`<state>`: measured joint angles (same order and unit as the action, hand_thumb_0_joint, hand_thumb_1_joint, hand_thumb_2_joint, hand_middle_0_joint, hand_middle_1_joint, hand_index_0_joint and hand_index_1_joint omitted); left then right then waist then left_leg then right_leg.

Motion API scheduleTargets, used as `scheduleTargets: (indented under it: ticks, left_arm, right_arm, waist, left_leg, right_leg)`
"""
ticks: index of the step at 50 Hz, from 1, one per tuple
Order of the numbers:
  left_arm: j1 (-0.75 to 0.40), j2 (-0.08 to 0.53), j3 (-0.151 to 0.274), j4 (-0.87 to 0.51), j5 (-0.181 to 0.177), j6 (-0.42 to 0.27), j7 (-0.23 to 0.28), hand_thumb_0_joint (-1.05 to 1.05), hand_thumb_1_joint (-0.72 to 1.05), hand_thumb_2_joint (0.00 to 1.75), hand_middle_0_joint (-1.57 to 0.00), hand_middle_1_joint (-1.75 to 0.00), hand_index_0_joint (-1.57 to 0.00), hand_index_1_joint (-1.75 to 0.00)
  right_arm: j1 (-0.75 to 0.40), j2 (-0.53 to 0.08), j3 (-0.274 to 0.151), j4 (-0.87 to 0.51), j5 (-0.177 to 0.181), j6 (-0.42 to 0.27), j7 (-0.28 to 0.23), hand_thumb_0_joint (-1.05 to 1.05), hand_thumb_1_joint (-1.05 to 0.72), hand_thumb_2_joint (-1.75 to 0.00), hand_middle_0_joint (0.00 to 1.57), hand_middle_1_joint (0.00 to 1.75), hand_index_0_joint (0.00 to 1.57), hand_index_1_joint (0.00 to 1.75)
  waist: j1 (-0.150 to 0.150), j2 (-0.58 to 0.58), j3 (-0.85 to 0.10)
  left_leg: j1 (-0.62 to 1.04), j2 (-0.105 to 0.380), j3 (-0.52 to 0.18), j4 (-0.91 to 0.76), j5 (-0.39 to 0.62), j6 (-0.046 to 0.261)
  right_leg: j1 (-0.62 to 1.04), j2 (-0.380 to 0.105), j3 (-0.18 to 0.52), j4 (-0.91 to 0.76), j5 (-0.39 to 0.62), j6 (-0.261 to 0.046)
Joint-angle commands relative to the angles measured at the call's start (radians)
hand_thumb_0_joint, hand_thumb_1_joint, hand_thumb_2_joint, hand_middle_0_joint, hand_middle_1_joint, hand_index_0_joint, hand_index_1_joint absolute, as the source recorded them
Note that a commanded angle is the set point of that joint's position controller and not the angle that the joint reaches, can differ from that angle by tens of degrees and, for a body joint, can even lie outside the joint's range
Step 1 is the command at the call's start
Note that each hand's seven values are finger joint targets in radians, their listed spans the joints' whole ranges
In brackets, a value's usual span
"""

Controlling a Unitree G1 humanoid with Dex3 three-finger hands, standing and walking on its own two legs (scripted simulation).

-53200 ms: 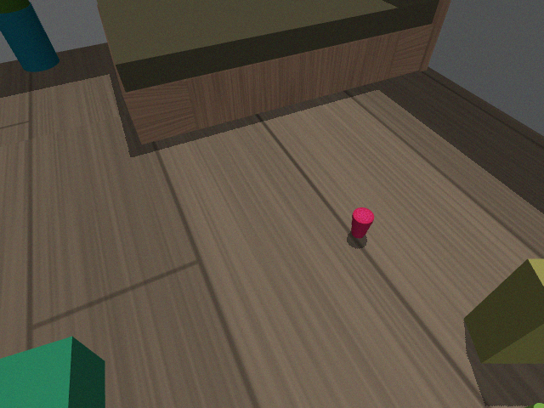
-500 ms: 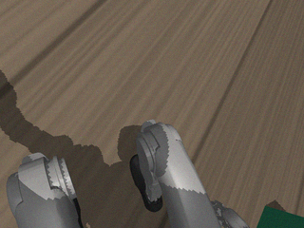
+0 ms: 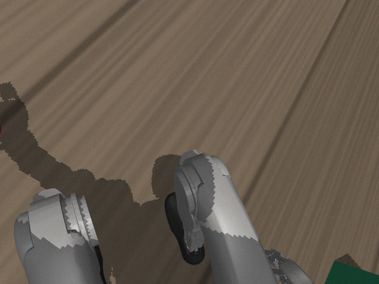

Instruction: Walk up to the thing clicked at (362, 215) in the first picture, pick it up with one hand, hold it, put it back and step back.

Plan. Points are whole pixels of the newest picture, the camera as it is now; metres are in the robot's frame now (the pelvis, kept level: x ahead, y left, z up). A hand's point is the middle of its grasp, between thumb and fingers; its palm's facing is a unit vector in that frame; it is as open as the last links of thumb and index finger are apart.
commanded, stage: withdraw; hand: left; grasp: from above
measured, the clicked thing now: out of the picture +0.47 +0.33 -0.25
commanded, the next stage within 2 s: home in 0.70 s
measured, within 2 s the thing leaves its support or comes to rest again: rests again in 0.16 s
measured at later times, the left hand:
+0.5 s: hand out of the picture +0.46 +0.36 -0.03, palm faces -0.49 -0.10 -0.86, open 13.9 cm
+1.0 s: hand out of the picture +0.47 +0.36 -0.10, palm faces -0.38 -0.10 -0.92, open 13.1 cm
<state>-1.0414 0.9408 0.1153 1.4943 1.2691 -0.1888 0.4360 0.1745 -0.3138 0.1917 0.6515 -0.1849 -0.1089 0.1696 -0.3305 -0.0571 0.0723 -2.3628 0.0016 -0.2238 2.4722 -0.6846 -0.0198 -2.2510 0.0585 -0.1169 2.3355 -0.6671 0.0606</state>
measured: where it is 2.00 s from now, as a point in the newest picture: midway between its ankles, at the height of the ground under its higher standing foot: (144, 261)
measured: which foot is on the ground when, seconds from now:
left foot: down 0.00-1.00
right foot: down 0.00-1.00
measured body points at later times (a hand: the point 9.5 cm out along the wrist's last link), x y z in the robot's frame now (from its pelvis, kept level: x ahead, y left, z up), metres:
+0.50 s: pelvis -0.01 +0.00 +0.08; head +0.22 +0.09 +0.46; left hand +0.48 +0.36 +0.02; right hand +0.09 -0.27 -0.02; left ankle +0.07 +0.13 -0.28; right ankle +0.11 -0.13 -0.28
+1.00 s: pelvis -0.01 +0.00 +0.04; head +0.24 +0.10 +0.40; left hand +0.49 +0.36 -0.05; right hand +0.03 -0.25 -0.06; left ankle +0.07 +0.13 -0.28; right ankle +0.11 -0.13 -0.28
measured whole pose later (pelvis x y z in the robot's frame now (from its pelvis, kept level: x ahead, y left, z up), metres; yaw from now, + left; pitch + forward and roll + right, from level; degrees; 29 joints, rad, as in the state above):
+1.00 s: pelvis -0.01 +0.00 +0.04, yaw +4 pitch +36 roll -10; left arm -1.00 0.85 0.10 1.24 1.19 -0.13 0.21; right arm 0.24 -0.25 0.10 0.64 -0.10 0.04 0.12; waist -0.27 0.02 -0.04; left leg -2.32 0.00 -0.13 2.31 -0.63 0.01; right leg -2.21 0.03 -0.05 2.22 -0.65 0.06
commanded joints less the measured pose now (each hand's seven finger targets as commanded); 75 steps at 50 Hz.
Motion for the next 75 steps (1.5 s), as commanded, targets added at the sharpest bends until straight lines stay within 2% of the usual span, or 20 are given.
scheduleTargets:
  ticks: [1, 5, 6, 9, 13, 17, 22, 28, 35, 40, 41, 43, 45, 51, 54, 57, 62, 70, 71, 75]
  left_arm:
    - [-0.273, 0.289, 0.067, -0.357, -0.051, 0.056, 0.016, 0.00, -0.58, 1.01, -0.06, -1.02, -0.06, -1.03]
    - [-0.266, 0.288, 0.084, -0.558, -0.091, 0.114, -0.065, 0.00, -0.58, 1.01, -0.07, -1.00, -0.06, -1.01]
    - [-0.267, 0.255, 0.061, -0.576, -0.100, 0.131, -0.097, 0.00, -0.58, 1.01, -0.07, -1.00, -0.06, -1.01]
    - [-0.249, 0.133, -0.020, -0.471, -0.111, 0.157, -0.201, 0.00, -0.57, 1.02, -0.08, -1.00, -0.06, -1.01]
    - [-0.198, 0.038, -0.095, -0.433, -0.156, 0.144, -0.329, 0.00, -0.55, 1.01, -0.09, -1.00, -0.08, -1.01]
    - [-0.232, 0.034, -0.111, -0.427, -0.173, 0.081, -0.401, 0.00, -0.51, 0.99, -0.11, -0.99, -0.10, -1.00]
    - [-0.313, 0.069, -0.106, -0.383, -0.141, -0.009, -0.384, 0.00, -0.47, 0.95, -0.16, -0.92, -0.15, -0.94]
    - [-0.397, 0.073, -0.116, -0.248, -0.065, -0.045, -0.242, 0.00, -0.49, 0.96, -0.14, -0.95, -0.13, -0.96]
    - [-0.455, 0.231, -0.017, -0.170, 0.019, -0.026, -0.114, 0.00, -0.46, 0.94, -0.16, -0.93, -0.16, -0.93]
    - [-0.436, 0.306, 0.058, -0.284, 0.000, 0.010, -0.089, 0.00, -0.35, 0.90, -0.24, -0.83, -0.22, -0.83]
    - [-0.427, 0.302, 0.060, -0.329, -0.014, 0.019, -0.096, 0.00, -0.42, 0.89, -0.19, -0.90, -0.19, -0.90]
    - [-0.383, 0.277, 0.054, -0.362, -0.037, 0.043, -0.120, 0.00, -0.42, 0.89, -0.19, -0.90, -0.19, -0.89]
    - [-0.379, 0.223, 0.023, -0.400, -0.055, 0.057, -0.150, 0.00, -0.26, 0.88, -0.24, -0.74, -0.21, -0.73]
    - [-0.170, 0.117, 0.022, -0.554, -0.193, 0.100, -0.259, 0.00, 0.13, 0.84, -0.21, -0.49, -0.20, -0.50]
    - [-0.069, 0.079, 0.038, -0.725, -0.301, 0.121, -0.308, 0.00, 0.34, 0.84, -0.20, -0.42, -0.20, -0.42]
    - [0.062, -0.013, 0.031, -0.832, -0.426, 0.152, -0.344, 0.00, 0.54, 0.76, -0.18, -0.30, -0.18, -0.30]
    - [0.279, -0.125, 0.019, -0.967, -0.582, 0.206, -0.390, 0.00, 0.89, 0.90, -0.20, -0.30, -0.20, -0.30]
    - [0.495, -0.263, -0.002, -1.194, -0.781, 0.290, -0.390, 0.00, 0.90, 0.90, -0.20, -0.30, -0.20, -0.30]
    - [0.544, -0.305, -0.026, -1.192, -0.802, 0.303, -0.390, 0.00, 0.89, 0.90, -0.20, -0.30, -0.20, -0.30]
    - [0.668, -0.354, -0.015, -1.287, -0.915, 0.353, -0.375, 0.00, 0.87, 0.89, -0.20, -0.30, -0.20, -0.30]
  right_arm:
    - [0.188, -0.295, -0.145, -0.018, 0.028, 0.018, -0.017, 0.00, -0.92, -0.91, 0.20, 0.30, 0.20, 0.30]
    - [0.206, -0.271, -0.198, -0.031, 0.072, 0.063, -0.017, 0.00, -0.92, -0.91, 0.20, 0.30, 0.20, 0.30]
    - [0.208, -0.254, -0.206, -0.027, 0.085, 0.079, -0.018, 0.00, -0.92, -0.91, 0.20, 0.30, 0.20, 0.30]
    - [0.231, -0.222, -0.208, -0.002, 0.099, 0.120, -0.035, 0.00, -0.92, -0.91, 0.20, 0.30, 0.20, 0.30]
    - [0.230, -0.216, -0.208, -0.019, 0.108, 0.157, -0.064, 0.00, -0.91, -0.91, 0.20, 0.30, 0.20, 0.30]
    - [0.228, -0.214, -0.195, -0.031, 0.114, 0.171, -0.087, 0.00, -0.91, -0.90, 0.20, 0.30, 0.20, 0.30]
    - [0.207, -0.205, -0.165, -0.046, 0.110, 0.178, -0.111, 0.00, -0.91, -0.90, 0.20, 0.30, 0.20, 0.30]
    - [0.206, -0.213, -0.138, -0.028, 0.086, 0.171, -0.105, 0.00, -0.91, -0.90, 0.20, 0.30, 0.20, 0.30]
    - [0.215, -0.244, -0.119, -0.036, 0.062, 0.145, -0.087, 0.00, -0.91, -0.90, 0.20, 0.30, 0.20, 0.30]
    - [0.223, -0.261, -0.143, -0.059, 0.062, 0.128, -0.080, 0.00, -0.88, -0.89, 0.20, 0.30, 0.20, 0.30]
    - [0.226, -0.254, -0.146, -0.065, 0.066, 0.128, -0.078, 0.00, -0.91, -0.90, 0.20, 0.30, 0.20, 0.30]
    - [0.236, -0.256, -0.169, -0.051, 0.074, 0.129, -0.077, 0.00, -0.91, -0.90, 0.20, 0.30, 0.20, 0.30]
    - [0.254, -0.245, -0.176, -0.034, 0.079, 0.134, -0.075, 0.00, -0.89, -0.90, 0.20, 0.30, 0.20, 0.30]
    - [0.283, -0.227, -0.228, -0.043, 0.110, 0.159, -0.070, 0.00, -0.89, -0.90, 0.20, 0.30, 0.20, 0.30]
    - [0.255, -0.212, -0.253, -0.063, 0.135, 0.169, -0.075, 0.00, -0.89, -0.90, 0.20, 0.30, 0.20, 0.30]
    - [0.201, -0.193, -0.259, -0.077, 0.152, 0.175, -0.086, 0.00, -0.90, -0.90, 0.20, 0.30, 0.20, 0.30]
    - [0.130, -0.145, -0.265, -0.111, 0.178, 0.170, -0.105, 0.00, -0.90, -0.90, 0.20, 0.30, 0.20, 0.30]
    - [0.040, -0.120, -0.266, -0.153, 0.203, 0.123, -0.150, 0.00, -0.90, -0.90, 0.20, 0.30, 0.20, 0.30]
    - [0.029, -0.113, -0.264, -0.161, 0.205, 0.114, -0.156, 0.00, -0.90, -0.90, 0.20, 0.30, 0.20, 0.30]
    - [-0.010, -0.095, -0.255, -0.189, 0.217, 0.076, -0.186, 0.00, -0.90, -0.90, 0.20, 0.30, 0.20, 0.30]
  waist:
    - [0.051, 0.578, -0.862]
    - [0.104, 0.607, -1.017]
    - [0.106, 0.582, -1.039]
    - [0.061, 0.442, -0.863]
    - [0.054, 0.297, -0.714]
    - [0.045, 0.212, -0.673]
    - [0.049, 0.257, -0.662]
    - [0.020, 0.349, -0.700]
    - [0.017, 0.437, -0.763]
    - [0.043, 0.511, -0.902]
    - [0.051, 0.538, -0.966]
    - [0.061, 0.546, -0.949]
    - [0.052, 0.540, -0.947]
    - [0.125, 0.446, -1.003]
    - [0.170, 0.409, -1.020]
    - [0.178, 0.344, -0.920]
    - [0.212, 0.271, -0.875]
    - [0.234, 0.264, -0.816]
    - [0.220, 0.247, -0.774]
    - [0.229, 0.212, -0.749]
  left_leg:
    - [0.652, 0.014, 0.147, -0.277, 0.273, 0.019]
    - [0.750, 0.010, 0.169, -0.359, 0.290, 0.023]
    - [0.760, 0.010, 0.172, -0.380, 0.280, 0.029]
    - [0.681, 0.004, 0.164, -0.410, 0.227, 0.044]
    - [0.604, -0.004, 0.164, -0.457, 0.157, 0.052]
    - [0.580, -0.004, 0.160, -0.466, 0.177, 0.056]
    - [0.618, -0.003, 0.154, -0.481, 0.141, 0.047]
    - [0.654, 0.000, 0.140, -0.478, 0.137, 0.040]
    - [0.667, -0.005, 0.148, -0.419, 0.153, 0.039]
    - [0.723, -0.007, 0.156, -0.411, 0.175, 0.034]
    - [0.763, -0.003, 0.155, -0.420, 0.206, 0.032]
    - [0.773, -0.005, 0.158, -0.427, 0.207, 0.032]
    - [0.769, -0.004, 0.156, -0.435, 0.200, 0.030]
    - [0.810, -0.007, 0.160, -0.510, 0.237, 0.040]
    - [0.857, -0.006, 0.148, -0.578, 0.234, 0.041]
    - [0.859, -0.006, 0.120, -0.634, 0.218, 0.042]
    - [0.903, 0.008, 0.135, -0.749, 0.180, 0.052]
    - [1.122, 0.019, 0.118, -0.948, 0.176, 0.037]
    - [1.124, 0.020, 0.117, -0.972, 0.159, 0.036]
    - [1.201, 0.013, 0.118, -1.067, 0.115, 0.038]
  right_leg:
    - [0.367, 0.008, -0.079, -0.218, 0.304, -0.106]
    - [0.435, 0.003, -0.044, -0.272, 0.308, -0.109]
    - [0.455, 0.005, -0.034, -0.291, 0.304, -0.105]
    - [0.414, 0.010, -0.031, -0.354, 0.250, -0.104]
    - [0.427, 0.001, -0.017, -0.439, 0.168, -0.111]
    - [0.455, -0.007, -0.009, -0.462, 0.179, -0.108]
    - [0.402, -0.012, -0.010, -0.450, 0.146, -0.109]
    - [0.350, -0.011, -0.032, -0.385, 0.169, -0.101]
    - [0.326, -0.014, -0.046, -0.321, 0.182, -0.098]
    - [0.354, -0.022, -0.042, -0.303, 0.200, -0.100]
    - [0.379, -0.022, -0.040, -0.296, 0.226, -0.100]
    - [0.357, -0.022, -0.035, -0.315, 0.218, -0.106]
    - [0.355, -0.018, -0.035, -0.325, 0.210, -0.110]
    - [0.471, -0.020, -0.015, -0.410, 0.226, -0.105]
    - [0.509, -0.022, -0.003, -0.464, 0.217, -0.105]
    - [0.517, -0.025, 0.001, -0.515, 0.211, -0.105]
    - [0.660, -0.025, 0.027, -0.626, 0.204, -0.090]
    - [0.805, -0.039, 0.039, -0.782, 0.205, -0.088]
    - [0.817, -0.038, 0.039, -0.807, 0.194, -0.086]
    - [0.939, -0.040, 0.056, -0.917, 0.163, -0.084]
